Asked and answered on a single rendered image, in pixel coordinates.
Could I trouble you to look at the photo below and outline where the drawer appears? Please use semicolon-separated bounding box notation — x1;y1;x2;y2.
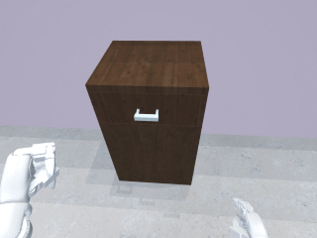
93;91;202;126

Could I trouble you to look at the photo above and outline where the cabinet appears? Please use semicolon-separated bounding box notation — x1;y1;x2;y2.
85;41;210;185

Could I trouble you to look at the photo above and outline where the left robot forearm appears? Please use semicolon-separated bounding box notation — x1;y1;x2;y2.
0;200;33;238

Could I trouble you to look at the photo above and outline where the right robot hand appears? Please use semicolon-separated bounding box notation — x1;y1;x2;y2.
229;197;268;238

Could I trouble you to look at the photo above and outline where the handle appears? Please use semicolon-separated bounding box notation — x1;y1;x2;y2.
134;109;159;122

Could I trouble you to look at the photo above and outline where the left robot hand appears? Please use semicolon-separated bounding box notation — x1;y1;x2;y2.
0;142;59;204

